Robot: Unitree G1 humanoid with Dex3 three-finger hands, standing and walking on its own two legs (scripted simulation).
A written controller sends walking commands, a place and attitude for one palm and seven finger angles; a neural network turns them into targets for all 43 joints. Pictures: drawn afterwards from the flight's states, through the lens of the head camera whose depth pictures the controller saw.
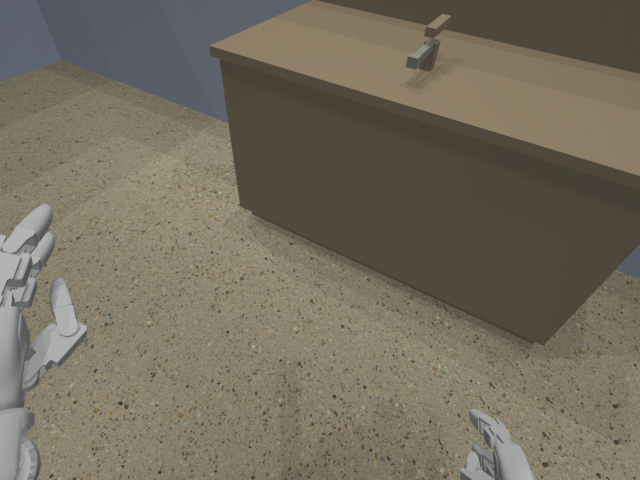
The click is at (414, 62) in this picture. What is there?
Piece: tap's lever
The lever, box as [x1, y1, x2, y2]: [406, 53, 420, 69]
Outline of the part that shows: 411,53 407,58 406,66 415,69 418,66 420,56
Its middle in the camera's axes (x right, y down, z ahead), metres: +0.24 -0.47 +1.02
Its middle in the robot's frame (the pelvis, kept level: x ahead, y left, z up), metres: +1.09 -0.18 +0.08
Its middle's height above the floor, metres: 0.85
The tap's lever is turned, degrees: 0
